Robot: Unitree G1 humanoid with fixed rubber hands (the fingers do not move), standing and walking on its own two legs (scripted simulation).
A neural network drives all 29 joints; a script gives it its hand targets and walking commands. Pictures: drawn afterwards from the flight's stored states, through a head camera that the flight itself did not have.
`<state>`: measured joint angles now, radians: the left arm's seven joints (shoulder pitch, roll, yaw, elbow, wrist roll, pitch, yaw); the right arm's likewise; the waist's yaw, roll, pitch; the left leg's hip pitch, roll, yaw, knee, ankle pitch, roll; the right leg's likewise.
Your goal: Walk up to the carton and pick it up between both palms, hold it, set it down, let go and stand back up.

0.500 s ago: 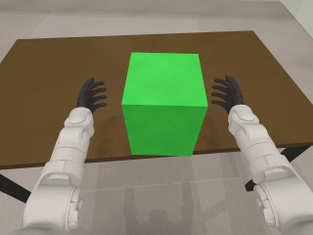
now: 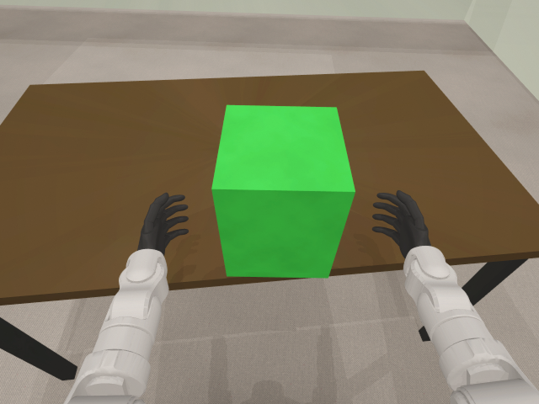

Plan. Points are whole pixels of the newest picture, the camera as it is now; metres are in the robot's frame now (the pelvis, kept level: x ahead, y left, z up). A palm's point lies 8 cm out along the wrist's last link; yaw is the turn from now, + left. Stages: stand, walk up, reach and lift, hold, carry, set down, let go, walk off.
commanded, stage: set down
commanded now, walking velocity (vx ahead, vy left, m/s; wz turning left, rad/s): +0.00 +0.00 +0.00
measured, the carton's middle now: (279, 195) +0.48 +0.02 +0.02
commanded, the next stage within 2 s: let go in 1.50 s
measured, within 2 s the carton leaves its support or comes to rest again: neither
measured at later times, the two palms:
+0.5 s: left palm (150, 293) +0.28 +0.21 +0.01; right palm (412, 294) +0.29 -0.19 +0.01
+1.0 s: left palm (142, 342) +0.22 +0.22 -0.04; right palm (416, 343) +0.23 -0.19 -0.03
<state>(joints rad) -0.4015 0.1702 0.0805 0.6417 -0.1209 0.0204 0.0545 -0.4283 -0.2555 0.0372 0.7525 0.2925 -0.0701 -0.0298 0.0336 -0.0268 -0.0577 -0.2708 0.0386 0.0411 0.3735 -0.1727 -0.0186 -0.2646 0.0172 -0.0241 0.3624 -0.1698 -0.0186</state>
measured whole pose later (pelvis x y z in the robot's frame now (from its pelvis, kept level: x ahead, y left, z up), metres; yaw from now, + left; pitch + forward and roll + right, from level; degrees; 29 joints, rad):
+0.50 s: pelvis +0.00 +0.01 +0.00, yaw -1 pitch +0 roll +0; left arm -0.12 0.14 0.02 0.52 -0.11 -0.08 0.07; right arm -0.14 -0.21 0.03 0.65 0.21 -0.19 0.00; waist 0.04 -0.02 0.00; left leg -0.17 0.03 0.06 0.37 -0.19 -0.01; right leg -0.17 0.01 -0.01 0.36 -0.18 -0.01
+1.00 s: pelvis +0.02 +0.01 +0.00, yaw -1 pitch -2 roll +0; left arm 0.11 0.16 -0.02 0.43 -0.07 0.00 0.07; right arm 0.08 -0.17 0.00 0.60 0.12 -0.18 0.02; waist 0.04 -0.03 0.04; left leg -0.11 0.03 0.06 0.37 -0.22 -0.01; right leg -0.10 0.01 0.00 0.34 -0.20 0.00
